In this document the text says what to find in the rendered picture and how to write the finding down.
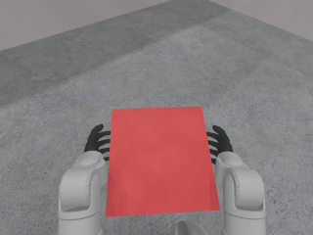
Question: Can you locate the robot right forearm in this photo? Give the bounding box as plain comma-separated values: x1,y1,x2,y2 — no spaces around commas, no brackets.
214,151,266,235

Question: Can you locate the robot left hand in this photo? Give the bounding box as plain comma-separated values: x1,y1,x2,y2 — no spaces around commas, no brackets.
84,124,111,161

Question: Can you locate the carton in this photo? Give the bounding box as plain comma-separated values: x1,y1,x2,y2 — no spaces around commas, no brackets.
106,106,220,217

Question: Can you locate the robot left forearm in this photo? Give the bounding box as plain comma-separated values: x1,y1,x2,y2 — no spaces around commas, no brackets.
58,151,108,235

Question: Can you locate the robot right thigh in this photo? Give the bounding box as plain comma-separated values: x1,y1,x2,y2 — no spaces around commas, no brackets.
172,220,208,235

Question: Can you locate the robot right hand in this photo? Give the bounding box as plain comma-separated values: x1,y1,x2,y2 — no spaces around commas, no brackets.
206,125,233,164

